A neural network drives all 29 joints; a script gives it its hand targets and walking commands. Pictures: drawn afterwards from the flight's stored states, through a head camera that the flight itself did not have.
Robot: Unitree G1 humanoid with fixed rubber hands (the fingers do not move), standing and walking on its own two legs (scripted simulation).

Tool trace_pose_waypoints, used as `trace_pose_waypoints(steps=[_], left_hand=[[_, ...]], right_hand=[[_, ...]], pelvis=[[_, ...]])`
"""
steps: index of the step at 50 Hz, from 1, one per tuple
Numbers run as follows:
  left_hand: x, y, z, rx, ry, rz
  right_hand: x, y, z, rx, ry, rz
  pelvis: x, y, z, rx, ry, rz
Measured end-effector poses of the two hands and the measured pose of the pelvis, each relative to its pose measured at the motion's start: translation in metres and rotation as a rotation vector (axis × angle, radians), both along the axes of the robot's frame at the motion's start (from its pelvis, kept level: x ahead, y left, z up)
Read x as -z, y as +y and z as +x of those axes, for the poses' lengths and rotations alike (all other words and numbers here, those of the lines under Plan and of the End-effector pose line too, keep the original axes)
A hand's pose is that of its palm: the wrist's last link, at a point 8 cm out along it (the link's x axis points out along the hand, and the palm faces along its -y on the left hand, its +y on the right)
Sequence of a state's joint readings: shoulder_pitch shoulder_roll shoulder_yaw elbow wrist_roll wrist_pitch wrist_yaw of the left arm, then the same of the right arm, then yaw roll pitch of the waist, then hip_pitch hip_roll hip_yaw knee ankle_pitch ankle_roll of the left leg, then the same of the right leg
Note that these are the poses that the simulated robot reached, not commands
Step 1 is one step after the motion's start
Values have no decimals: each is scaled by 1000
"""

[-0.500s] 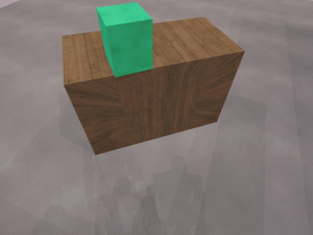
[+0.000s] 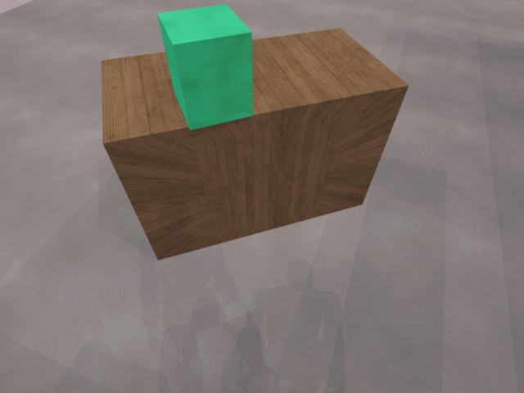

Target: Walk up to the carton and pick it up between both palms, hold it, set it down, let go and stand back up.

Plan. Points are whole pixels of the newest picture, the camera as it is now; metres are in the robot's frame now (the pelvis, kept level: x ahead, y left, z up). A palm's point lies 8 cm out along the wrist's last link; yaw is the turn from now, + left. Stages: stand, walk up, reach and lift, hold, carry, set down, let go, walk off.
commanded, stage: stand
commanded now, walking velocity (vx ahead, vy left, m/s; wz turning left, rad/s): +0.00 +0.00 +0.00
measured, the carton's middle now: (207, 67) +0.96 +0.20 +0.01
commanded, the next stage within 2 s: walk up in 0.38 s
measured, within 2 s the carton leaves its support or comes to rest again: neither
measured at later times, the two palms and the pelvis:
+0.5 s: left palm out of the picture -0.02 +0.19 -0.15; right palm out of the picture -0.03 -0.20 -0.16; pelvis +0.01 -0.01 +0.00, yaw +0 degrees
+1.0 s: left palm out of the picture -0.05 +0.29 -0.18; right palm out of the picture +0.17 -0.16 -0.16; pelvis +0.10 +0.08 -0.04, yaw +7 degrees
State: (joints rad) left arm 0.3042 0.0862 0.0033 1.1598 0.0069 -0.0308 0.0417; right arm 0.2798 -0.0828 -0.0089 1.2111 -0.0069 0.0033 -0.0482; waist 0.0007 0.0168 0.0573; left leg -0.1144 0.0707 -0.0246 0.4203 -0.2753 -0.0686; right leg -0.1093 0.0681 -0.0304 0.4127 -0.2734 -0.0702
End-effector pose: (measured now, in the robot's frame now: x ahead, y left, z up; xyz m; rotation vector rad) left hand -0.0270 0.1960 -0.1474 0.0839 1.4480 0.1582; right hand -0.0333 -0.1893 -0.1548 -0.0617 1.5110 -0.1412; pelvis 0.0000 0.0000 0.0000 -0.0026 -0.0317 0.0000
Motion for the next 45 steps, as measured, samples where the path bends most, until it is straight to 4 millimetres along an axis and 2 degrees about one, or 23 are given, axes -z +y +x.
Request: trace_pose_waypoints(steps=[29,33,35,38,42,45], left_hand=[[0,-5,3,-3,3,3],[-1,4,0,-41,-42,26],[-1,13,-10,-79,-34,42],[-2,27,-30,-106,22,50],[0,44,-51,-123,114,39],[9,61,-54,-131,171,21]], right_hand=[[1,-6,4,0,6,-1],[2,-10,9,-103,20,-7],[0,-13,18,-146,21,-16],[-3,-16,45,-198,-11,-41],[-8,-12,97,-256,-82,-83],[-7,0,143,-286,-152,-111]], pelvis=[[1,-6,6,0,1,-1],[3,0,11,-57,-14,-11],[3,5,17,-81,-17,-19],[5,14,27,-104,-23,-31],[9,32,47,-127,-37,-42],[18,49,68,-144,-47,-41]])
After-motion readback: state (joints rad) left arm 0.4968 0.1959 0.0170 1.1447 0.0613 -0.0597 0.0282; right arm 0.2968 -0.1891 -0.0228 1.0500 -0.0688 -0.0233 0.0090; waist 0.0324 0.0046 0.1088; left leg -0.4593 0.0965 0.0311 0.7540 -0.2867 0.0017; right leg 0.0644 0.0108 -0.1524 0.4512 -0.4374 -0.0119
